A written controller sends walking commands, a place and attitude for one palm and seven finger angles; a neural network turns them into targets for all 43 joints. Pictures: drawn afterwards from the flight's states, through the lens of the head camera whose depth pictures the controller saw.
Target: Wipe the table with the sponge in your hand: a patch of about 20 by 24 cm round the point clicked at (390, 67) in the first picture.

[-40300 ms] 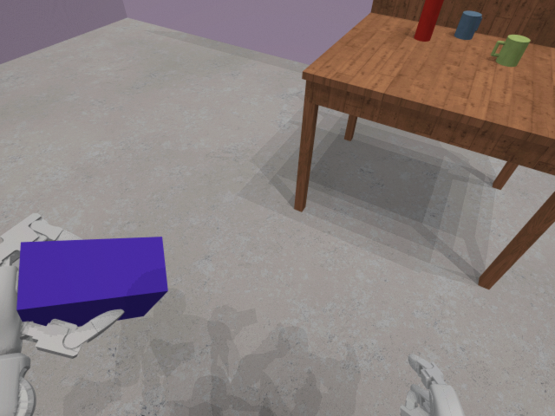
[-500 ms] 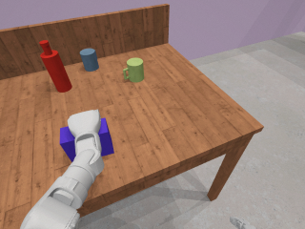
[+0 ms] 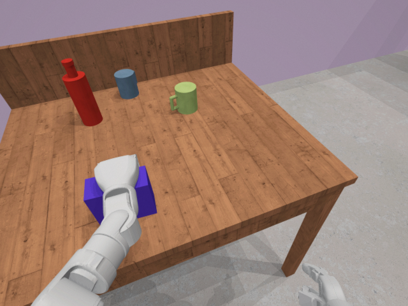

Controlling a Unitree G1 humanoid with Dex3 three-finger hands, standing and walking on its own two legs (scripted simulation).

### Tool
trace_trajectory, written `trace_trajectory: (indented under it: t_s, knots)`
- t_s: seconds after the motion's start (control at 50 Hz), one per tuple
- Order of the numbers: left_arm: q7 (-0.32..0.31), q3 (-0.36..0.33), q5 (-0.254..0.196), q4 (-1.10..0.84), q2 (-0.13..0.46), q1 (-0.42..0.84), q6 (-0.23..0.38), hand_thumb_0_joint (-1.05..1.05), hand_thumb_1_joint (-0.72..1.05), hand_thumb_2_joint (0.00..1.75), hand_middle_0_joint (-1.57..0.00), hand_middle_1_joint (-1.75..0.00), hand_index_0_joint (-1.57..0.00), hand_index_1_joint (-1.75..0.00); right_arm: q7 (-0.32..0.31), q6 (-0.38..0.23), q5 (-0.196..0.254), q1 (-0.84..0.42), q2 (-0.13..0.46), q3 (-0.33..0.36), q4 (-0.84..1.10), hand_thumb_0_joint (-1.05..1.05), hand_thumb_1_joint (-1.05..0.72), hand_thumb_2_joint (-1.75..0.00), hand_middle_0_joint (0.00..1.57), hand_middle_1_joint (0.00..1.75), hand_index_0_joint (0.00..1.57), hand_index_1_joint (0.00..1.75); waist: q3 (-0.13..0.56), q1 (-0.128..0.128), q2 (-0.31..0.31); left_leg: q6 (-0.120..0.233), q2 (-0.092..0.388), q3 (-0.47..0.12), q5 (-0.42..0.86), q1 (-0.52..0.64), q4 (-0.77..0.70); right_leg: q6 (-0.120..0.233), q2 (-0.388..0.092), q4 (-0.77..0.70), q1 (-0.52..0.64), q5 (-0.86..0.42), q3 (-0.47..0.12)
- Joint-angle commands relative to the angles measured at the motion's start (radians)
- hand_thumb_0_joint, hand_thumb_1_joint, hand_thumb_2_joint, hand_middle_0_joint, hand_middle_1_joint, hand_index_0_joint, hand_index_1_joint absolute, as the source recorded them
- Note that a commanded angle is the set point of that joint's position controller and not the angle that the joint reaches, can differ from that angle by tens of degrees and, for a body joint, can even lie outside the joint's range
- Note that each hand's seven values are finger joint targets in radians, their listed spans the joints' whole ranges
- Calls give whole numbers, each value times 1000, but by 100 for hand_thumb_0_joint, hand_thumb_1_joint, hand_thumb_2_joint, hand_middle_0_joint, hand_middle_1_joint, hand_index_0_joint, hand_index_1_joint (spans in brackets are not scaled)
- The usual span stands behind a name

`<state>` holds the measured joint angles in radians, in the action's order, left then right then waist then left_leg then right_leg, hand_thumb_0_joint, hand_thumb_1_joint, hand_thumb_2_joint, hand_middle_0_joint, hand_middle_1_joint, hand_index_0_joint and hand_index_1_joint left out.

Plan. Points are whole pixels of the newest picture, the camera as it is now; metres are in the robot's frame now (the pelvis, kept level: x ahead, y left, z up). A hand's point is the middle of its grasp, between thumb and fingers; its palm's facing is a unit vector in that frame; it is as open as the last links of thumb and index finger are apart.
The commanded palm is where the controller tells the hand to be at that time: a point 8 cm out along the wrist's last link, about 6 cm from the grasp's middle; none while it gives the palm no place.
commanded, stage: slide back across to the middle lane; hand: left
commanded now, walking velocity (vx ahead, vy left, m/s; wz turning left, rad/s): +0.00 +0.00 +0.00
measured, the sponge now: (125, 202) +0.35 +0.23 -0.01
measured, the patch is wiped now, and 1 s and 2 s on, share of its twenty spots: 1.00 1.00 1.00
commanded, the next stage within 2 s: wipe forward along the middle lane in 0.76 s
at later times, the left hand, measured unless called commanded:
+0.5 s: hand (115, 196) +0.32 +0.23 +0.05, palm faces +0.00 -0.06 -1.00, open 9.6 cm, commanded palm +0.28 +0.23 +0.08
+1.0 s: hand (98, 203) +0.31 +0.27 +0.04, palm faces -0.05 -0.06 -1.00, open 9.6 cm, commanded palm +0.28 +0.27 +0.07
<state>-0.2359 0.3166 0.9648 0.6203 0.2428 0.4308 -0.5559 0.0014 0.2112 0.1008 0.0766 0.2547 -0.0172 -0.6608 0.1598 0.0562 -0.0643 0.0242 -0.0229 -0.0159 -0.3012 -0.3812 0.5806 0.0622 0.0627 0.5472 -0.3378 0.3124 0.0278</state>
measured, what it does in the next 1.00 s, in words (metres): stands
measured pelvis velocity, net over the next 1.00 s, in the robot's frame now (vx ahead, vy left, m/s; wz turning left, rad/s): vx -0.01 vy -0.01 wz -0.02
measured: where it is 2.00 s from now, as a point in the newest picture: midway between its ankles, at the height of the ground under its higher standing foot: outside the picture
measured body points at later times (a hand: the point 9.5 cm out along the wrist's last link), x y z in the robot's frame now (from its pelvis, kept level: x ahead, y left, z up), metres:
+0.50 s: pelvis +0.00 +0.00 +0.00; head -0.02 -0.03 +0.45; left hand +0.32 +0.23 +0.10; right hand +0.19 -0.24 -0.09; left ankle -0.01 +0.11 -0.73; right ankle -0.02 -0.08 -0.73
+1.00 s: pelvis -0.01 -0.01 +0.00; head -0.02 -0.04 +0.45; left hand +0.30 +0.26 +0.10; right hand +0.18 -0.25 -0.10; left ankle -0.01 +0.11 -0.73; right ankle -0.02 -0.08 -0.73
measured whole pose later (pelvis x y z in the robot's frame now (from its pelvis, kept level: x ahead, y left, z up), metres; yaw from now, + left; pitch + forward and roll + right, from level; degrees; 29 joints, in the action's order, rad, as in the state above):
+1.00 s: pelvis -0.01 -0.01 +0.00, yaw -1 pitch +3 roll +0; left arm -0.15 0.13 0.96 0.45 0.38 0.22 -0.40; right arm -0.04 0.15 0.09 0.11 0.28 -0.01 -0.67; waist 0.11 0.05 -0.07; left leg 0.02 -0.01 0.00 -0.28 -0.31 0.54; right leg 0.07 0.08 0.51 -0.28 0.29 0.01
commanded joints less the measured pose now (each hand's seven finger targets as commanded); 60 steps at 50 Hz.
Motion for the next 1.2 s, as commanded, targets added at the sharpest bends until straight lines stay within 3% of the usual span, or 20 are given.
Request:
trace_trajectory:
  t_s: [0.0,0.04,0.08,0.14,0.18,0.24,0.28,0.36,0.58,0.64,0.68,0.74,0.78,0.86,0.94,0.98,1.04,1.08,1.16,1.18]
  knots:
    - [45,3,-39,-38,-9,113,11,0,10,130,-120,-160,-120,-160,-12,-33,1,-136,115,36,145,0,-90,-90,20,30,20,30,115,-40,171,21,-12,9,228,64,-30,4,-28,-65,81,-414,-55]
    - [50,5,-37,-32,-6,123,9,0,10,130,-120,-160,-120,-160,-14,-36,2,-133,116,35,144,0,-90,-90,20,30,20,30,92,-47,185,21,-12,9,224,58,-30,2,-28,-70,73,-420,-54]
    - [47,-95,-33,-68,101,100,14,0,10,130,-120,-160,-120,-160,-18,-36,0,-145,123,36,147,0,-90,-90,20,30,20,30,132,-17,157,20,-15,3,245,62,-33,8,-29,-69,112,-453,-81]
    - [48,-69,-37,-133,72,48,24,0,10,130,-120,-160,-120,-160,-17,-43,1,-145,116,36,165,0,-90,-90,20,30,20,30,158,-19,157,22,-18,13,283,82,-29,3,-32,-56,153,-517,-67]
    - [46,-136,-34,-164,141,7,22,0,10,130,-120,-160,-120,-160,-15,-43,1,-158,120,35,171,0,-90,-90,20,30,20,30,153,2,144,21,-15,0,286,81,-44,8,-28,-62,163,-499,-76]
    - [41,-114,-37,-241,120,-29,16,0,10,130,-120,-160,-120,-160,-11,-50,1,-163,115,38,184,0,-90,-90,20,30,20,30,148,0,141,24,-16,9,306,105,-50,4,-28,-65,183,-518,-64]
    - [41,-165,-38,-240,175,-58,3,0,10,130,-120,-160,-120,-160,-12,-48,2,-179,121,35,181,0,-90,-90,20,30,20,30,113,13,142,21,-14,1,286,95,-67,7,-24,-77,175,-480,-74]
    - [40,-142,-24,-252,166,-52,-15,0,10,130,-120,-160,-120,-160,-14,-53,5,-183,120,33,176,0,-90,-90,20,30,20,30,73,6,123,20,-13,3,256,106,-83,8,-20,-90,148,-394,-61]
    - [56,-221,-6,-246,254,-91,28,0,10,130,-120,-160,-120,-160,-29,-70,-1,-183,126,33,171,0,-90,-90,20,30,20,30,73,21,109,22,-16,-8,216,111,-99,16,-12,-107,143,-311,-83]
    - [58,-206,-7,-242,243,-94,47,0,10,130,-120,-160,-120,-160,-33,-76,-3,-173,124,32,171,0,-90,-90,20,30,20,30,61,12,123,24,-20,0,203,108,-96,9,-14,-114,143,-302,-79]
    - [62,-265,-4,-231,315,-85,57,0,10,130,-120,-160,-120,-160,-36,-75,-4,-175,131,30,163,0,-90,-90,20,30,20,30,51,18,121,24,-22,-7,197,97,-99,13,-14,-121,147,-302,-107]
    - [66,-238,-4,-228,288,-95,74,0,10,130,-120,-160,-120,-160,-40,-82,-4,-168,127,31,164,0,-90,-90,20,30,20,30,35,11,114,25,-25,2,185,95,-99,7,-17,-125,142,-289,-97]
    - [72,-288,0,-230,347,-80,86,0,10,130,-120,-160,-120,-160,-42,-84,-7,-165,135,32,160,0,-90,-90,20,30,20,30,49,18,109,26,-24,-8,187,94,-102,13,-15,-128,148,-288,-111]
    - [82,-234,-12,-237,268,-133,121,0,10,130,-120,-160,-120,-160,-38,-101,-7,-144,130,41,162,0,-90,-90,20,30,20,30,67,4,120,30,-25,2,219,106,-80,7,-19,-118,149,-372,-99]
    - [79,-246,-1,-190,306,-37,150,0,10,130,-120,-160,-120,-160,-48,-104,-9,-115,140,43,138,0,-90,-90,20,30,20,30,35,-23,136,31,-26,6,176,69,-77,1,-20,-123,114,-332,-108]
    - [79,-295,11,-149,367,0,159,0,10,130,-120,-160,-120,-160,-52,-108,-9,-109,146,43,126,0,-90,-90,20,30,20,30,27,-16,145,32,-28,0,162,53,-76,3,-18,-127,101,-311,-124]
    - [75,-283,33,-77,368,38,189,0,10,130,-120,-160,-120,-160,-56,-112,-12,-71,147,46,112,0,-90,-90,20,30,20,30,28,-31,147,31,-30,9,142,23,-61,-1,-22,-115,84,-292,-115]
    - [76,-317,39,-48,400,38,206,0,10,130,-120,-160,-120,-160,-55,-114,-11,-67,151,47,108,0,-90,-90,20,30,20,30,51,-16,125,29,-32,5,145,9,-58,5,-21,-109,85,-295,-124]
    - [72,-287,46,47,386,94,237,0,10,130,-120,-160,-120,-160,-58,-116,-10,-24,157,52,100,0,-90,-90,20,30,20,30,45,-45,158,31,-29,15,111,-40,-27,-10,-29,-100,48,-272,-116]
    - [73,-317,50,59,424,120,242,0,10,130,-120,-160,-120,-160,-58,-114,-10,-21,162,50,98,0,-90,-90,20,30,20,30,52,-43,155,30,-28,6,101,-54,-32,-5,-24,-101,40,-247,-125]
